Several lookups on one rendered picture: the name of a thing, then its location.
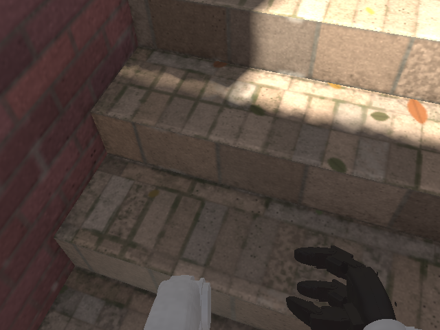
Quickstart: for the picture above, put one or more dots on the right robot hand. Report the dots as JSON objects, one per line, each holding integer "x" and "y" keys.
{"x": 360, "y": 302}

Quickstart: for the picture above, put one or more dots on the robot left thigh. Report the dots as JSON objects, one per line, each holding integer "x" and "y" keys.
{"x": 182, "y": 303}

